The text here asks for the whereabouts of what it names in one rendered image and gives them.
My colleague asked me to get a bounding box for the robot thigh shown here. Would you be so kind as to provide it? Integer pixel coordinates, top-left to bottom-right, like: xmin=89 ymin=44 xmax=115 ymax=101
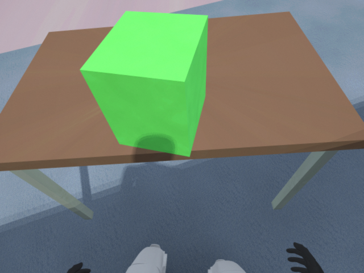
xmin=126 ymin=247 xmax=167 ymax=273
xmin=208 ymin=260 xmax=246 ymax=273

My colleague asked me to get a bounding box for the table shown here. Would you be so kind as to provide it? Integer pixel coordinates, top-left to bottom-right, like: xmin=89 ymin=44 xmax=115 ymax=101
xmin=0 ymin=11 xmax=364 ymax=220

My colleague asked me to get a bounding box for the carton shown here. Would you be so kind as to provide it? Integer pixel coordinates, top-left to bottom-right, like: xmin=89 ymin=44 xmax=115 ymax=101
xmin=80 ymin=11 xmax=208 ymax=157

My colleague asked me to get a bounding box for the robot right hand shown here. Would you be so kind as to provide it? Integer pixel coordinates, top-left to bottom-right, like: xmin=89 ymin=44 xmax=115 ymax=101
xmin=286 ymin=242 xmax=324 ymax=273

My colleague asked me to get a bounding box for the right robot thigh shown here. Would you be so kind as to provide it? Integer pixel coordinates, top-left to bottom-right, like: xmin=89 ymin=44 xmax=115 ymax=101
xmin=208 ymin=260 xmax=246 ymax=273

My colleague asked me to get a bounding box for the left robot thigh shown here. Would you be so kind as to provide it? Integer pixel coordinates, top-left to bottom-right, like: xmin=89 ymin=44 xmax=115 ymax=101
xmin=126 ymin=247 xmax=167 ymax=273

